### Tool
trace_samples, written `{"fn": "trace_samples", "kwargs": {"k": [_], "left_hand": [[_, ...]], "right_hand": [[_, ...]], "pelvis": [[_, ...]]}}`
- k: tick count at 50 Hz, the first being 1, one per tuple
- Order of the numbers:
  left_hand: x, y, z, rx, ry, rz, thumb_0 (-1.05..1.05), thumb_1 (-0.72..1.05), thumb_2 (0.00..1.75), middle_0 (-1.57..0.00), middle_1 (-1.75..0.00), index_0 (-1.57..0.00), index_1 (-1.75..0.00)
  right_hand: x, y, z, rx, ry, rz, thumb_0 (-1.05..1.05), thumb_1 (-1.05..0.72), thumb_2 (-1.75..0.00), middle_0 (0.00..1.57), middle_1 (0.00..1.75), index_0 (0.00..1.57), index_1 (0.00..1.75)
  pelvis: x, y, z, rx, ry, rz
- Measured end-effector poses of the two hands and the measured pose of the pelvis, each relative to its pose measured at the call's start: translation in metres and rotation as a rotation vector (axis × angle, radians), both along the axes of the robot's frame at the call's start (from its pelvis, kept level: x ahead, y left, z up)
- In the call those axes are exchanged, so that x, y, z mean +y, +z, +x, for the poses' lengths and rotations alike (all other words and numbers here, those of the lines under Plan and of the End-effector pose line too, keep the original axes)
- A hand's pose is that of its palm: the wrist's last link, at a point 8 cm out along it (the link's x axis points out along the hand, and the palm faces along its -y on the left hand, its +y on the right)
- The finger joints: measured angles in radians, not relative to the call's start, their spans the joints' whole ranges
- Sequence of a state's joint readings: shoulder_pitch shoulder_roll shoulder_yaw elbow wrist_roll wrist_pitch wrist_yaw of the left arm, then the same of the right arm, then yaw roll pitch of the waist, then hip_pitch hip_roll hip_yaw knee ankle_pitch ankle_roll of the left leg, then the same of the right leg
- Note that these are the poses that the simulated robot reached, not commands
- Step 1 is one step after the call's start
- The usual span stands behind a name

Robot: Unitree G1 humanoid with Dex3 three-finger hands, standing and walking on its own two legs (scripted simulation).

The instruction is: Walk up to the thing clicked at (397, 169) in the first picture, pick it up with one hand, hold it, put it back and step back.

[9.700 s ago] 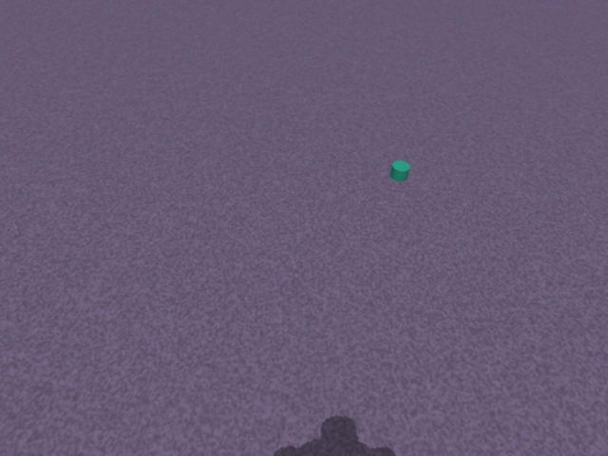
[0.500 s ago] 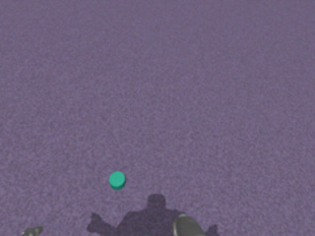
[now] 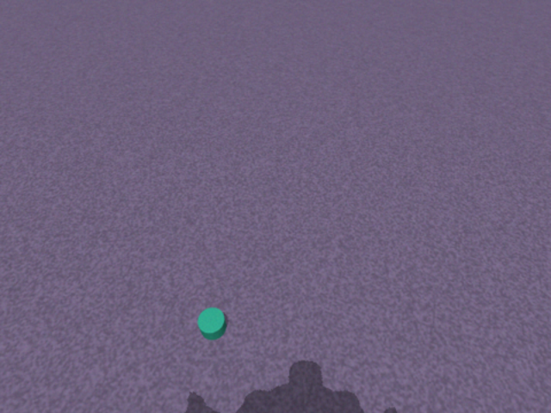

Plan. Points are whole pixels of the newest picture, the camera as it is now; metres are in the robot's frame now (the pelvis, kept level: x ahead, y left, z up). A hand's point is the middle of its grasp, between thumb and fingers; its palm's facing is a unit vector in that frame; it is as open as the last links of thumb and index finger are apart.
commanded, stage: walk up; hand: left
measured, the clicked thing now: (212, 323) +0.54 +0.24 -0.72
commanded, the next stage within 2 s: stand in 0.36 s
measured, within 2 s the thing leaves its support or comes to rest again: neither
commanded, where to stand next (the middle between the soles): +0.15 +0.00 m, yaw +0 degrees
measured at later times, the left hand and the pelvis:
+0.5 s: hand out of the picture +0.11 +0.25 -0.13, palm faces +0.01 -0.95 -0.33, open 7.4 cm; pelvis +0.02 +0.00 +0.03, yaw +1 degrees
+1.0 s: hand out of the picture +0.09 +0.25 -0.13, palm faces +0.00 -0.94 -0.33, open 7.4 cm; pelvis +0.02 +0.00 +0.03, yaw +0 degrees
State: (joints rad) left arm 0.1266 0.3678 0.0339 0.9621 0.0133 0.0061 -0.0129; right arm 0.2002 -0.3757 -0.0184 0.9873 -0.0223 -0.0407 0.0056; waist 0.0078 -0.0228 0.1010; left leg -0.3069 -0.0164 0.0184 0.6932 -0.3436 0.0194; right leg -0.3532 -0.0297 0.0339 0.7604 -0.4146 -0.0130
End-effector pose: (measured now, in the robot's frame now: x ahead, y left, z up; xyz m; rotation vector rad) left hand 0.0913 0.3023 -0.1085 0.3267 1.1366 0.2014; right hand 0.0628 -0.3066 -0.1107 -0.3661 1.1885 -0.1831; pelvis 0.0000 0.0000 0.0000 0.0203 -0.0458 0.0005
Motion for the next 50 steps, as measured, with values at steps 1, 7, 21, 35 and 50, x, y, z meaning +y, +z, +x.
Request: {"fn": "trace_samples", "kwargs": {"k": [1,7,21,35,50], "left_hand": [[0.001,0.002,-0.003,0.005,0.002,0.004,0.01,0.91,0.89,-0.21,-0.30,-0.20,-0.30],[0.005,0.009,-0.018,0.023,0.025,0.022,0.01,0.91,0.89,-0.20,-0.30,-0.20,-0.30],[0.003,0.014,0.004,0.033,0.042,-0.017,0.01,0.91,0.89,-0.20,-0.30,-0.20,-0.30],[-0.012,0.017,0.019,0.031,0.013,-0.046,0.01,0.91,0.89,-0.20,-0.30,-0.20,-0.30],[-0.007,0.017,-0.005,0.105,0.045,-0.022,0.01,0.91,0.89,-0.20,-0.30,-0.20,-0.30]], "right_hand": [[0.001,0.000,-0.003,0.006,-0.002,0.008,0.00,-0.90,-0.90,0.20,0.30,0.20,0.30],[-0.002,0.002,-0.007,0.036,-0.013,0.029,0.00,-0.90,-0.90,0.20,0.30,0.21,0.30],[0.004,0.022,0.033,0.004,-0.017,0.011,0.00,-0.90,-0.90,0.20,0.30,0.20,0.30],[0.020,0.028,0.058,-0.037,-0.019,0.051,0.00,-0.90,-0.90,0.20,0.30,0.20,0.30],[0.017,0.020,0.032,0.054,-0.048,0.058,0.00,-0.90,-0.90,0.20,0.30,0.20,0.30]], "pelvis": [[-0.001,0.001,0.000,-0.001,-0.002,-0.006],[-0.007,0.007,0.006,-0.003,0.006,-0.024],[0.001,0.022,0.022,0.004,0.013,-0.024],[0.001,0.031,0.018,0.011,0.003,-0.021],[-0.001,0.032,0.019,0.018,0.007,-0.021]]}}
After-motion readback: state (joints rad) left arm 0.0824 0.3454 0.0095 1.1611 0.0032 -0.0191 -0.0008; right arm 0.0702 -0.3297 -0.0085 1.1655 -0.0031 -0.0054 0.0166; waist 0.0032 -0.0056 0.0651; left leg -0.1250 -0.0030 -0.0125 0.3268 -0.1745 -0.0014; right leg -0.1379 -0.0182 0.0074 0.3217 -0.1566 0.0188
